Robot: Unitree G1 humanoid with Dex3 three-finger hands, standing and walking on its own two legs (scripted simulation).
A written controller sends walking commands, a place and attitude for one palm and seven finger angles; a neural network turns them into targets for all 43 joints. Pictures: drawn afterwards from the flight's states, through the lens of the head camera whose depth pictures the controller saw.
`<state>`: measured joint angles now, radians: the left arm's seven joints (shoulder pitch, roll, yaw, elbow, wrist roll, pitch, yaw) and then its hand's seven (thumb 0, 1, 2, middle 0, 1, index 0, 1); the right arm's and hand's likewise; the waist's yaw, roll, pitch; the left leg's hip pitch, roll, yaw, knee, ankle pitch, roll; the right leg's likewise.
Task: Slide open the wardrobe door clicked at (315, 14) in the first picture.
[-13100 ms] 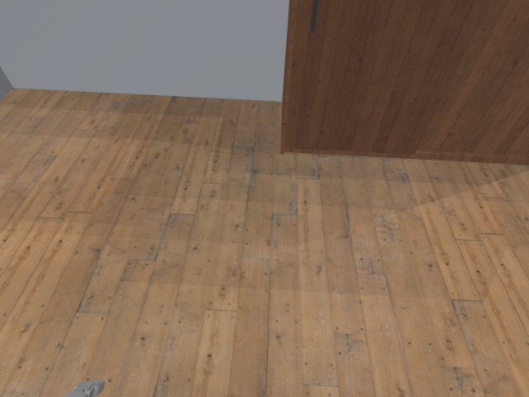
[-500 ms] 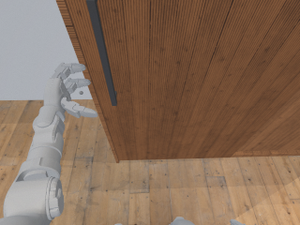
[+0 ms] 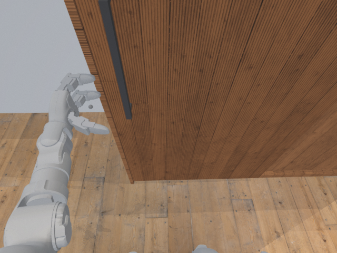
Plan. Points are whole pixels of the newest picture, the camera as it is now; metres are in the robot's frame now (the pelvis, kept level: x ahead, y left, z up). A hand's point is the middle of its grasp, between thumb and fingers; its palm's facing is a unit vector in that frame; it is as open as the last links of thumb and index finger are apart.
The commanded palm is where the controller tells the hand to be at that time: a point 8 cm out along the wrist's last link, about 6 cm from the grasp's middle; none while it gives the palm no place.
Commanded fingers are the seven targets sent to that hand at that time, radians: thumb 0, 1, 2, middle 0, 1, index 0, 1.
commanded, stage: move the hooked fingers beside the handle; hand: left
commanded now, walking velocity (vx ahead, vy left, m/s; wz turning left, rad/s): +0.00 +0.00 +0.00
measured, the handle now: (120, 69) +0.52 +0.12 +0.14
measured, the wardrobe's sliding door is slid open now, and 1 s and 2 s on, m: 0.00 0.00 0.00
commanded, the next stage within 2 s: feel for the door with the fingertips in 0.36 s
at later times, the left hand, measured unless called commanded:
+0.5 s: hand (92, 103) +0.44 +0.19 +0.09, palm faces +0.02 -1.00 +0.00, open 14.0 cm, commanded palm +0.41 +0.23 +0.10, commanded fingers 0.00 -0.50 0.30 -0.30 -1.20 -0.30 -1.20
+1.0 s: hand (106, 106) +0.43 +0.15 +0.10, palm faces +0.03 -1.00 -0.01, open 14.0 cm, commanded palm +0.41 +0.20 +0.10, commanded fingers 0.00 -0.50 0.30 -0.30 -1.20 -0.30 -1.20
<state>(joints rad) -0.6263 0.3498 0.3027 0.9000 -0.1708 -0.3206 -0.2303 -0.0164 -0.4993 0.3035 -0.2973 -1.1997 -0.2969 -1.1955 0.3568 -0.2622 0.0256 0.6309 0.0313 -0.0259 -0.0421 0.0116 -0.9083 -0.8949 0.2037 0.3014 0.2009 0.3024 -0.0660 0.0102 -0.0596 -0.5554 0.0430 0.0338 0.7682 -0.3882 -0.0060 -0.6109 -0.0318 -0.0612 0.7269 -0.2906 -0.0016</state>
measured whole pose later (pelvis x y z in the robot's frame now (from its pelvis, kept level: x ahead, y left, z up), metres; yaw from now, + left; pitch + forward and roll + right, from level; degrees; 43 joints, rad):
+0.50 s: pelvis +0.00 +0.00 +0.00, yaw +0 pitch +11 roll -1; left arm -0.65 0.36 0.31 0.90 -0.17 -0.33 -0.23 -0.02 -0.50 0.30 -0.30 -1.20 -0.30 -1.20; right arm 0.36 -0.26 0.03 0.62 0.03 -0.02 -0.03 0.01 -0.91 -0.89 0.20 0.30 0.20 0.30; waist -0.07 0.01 -0.07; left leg -0.58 0.04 0.04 0.79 -0.40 0.00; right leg -0.64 -0.03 -0.06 0.74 -0.30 0.00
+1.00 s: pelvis +0.00 +0.00 +0.00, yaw +0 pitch +9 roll +0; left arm -0.61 0.26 0.24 0.84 -0.13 -0.32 -0.11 -0.02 -0.50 0.30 -0.30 -1.20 -0.30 -1.20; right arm 0.32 -0.24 0.03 0.62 0.02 -0.03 -0.02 0.01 -0.91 -0.89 0.20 0.30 0.20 0.30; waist -0.06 0.01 -0.06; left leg -0.54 0.04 0.04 0.77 -0.39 -0.01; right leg -0.60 -0.03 -0.06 0.74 -0.30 0.00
